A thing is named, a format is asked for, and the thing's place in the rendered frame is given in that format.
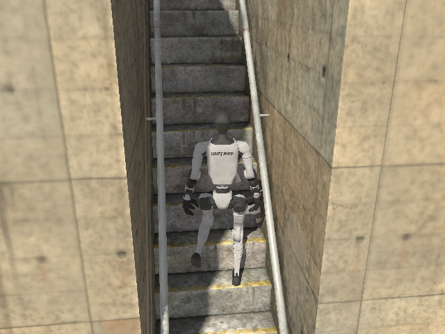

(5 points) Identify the robot left upper arm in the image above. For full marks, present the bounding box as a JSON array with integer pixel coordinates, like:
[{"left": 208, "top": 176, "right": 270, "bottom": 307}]
[{"left": 190, "top": 141, "right": 208, "bottom": 180}]

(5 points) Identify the robot left foot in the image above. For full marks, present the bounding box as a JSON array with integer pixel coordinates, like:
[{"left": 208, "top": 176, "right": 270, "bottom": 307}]
[{"left": 191, "top": 253, "right": 201, "bottom": 268}]

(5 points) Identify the robot left hand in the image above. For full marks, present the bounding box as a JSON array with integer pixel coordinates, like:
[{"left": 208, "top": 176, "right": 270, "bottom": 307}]
[{"left": 182, "top": 199, "right": 199, "bottom": 216}]

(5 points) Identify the robot foot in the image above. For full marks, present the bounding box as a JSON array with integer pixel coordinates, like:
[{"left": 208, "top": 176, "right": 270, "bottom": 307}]
[
  {"left": 232, "top": 269, "right": 242, "bottom": 286},
  {"left": 191, "top": 253, "right": 201, "bottom": 268}
]

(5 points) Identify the robot right hand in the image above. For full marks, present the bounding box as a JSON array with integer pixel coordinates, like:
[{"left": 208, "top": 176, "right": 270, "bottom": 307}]
[{"left": 246, "top": 195, "right": 261, "bottom": 212}]

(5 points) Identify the robot right foot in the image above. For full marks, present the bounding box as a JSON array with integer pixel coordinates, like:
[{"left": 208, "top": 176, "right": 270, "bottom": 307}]
[{"left": 232, "top": 269, "right": 242, "bottom": 286}]

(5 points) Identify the left robot forearm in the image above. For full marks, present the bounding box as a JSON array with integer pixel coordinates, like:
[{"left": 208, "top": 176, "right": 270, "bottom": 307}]
[{"left": 183, "top": 169, "right": 197, "bottom": 200}]

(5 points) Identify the right robot forearm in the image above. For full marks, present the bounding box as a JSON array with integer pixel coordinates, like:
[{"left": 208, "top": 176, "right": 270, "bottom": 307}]
[{"left": 248, "top": 169, "right": 261, "bottom": 198}]

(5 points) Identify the robot right upper arm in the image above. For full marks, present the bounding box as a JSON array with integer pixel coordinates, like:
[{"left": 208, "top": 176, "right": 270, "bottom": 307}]
[{"left": 237, "top": 141, "right": 254, "bottom": 179}]

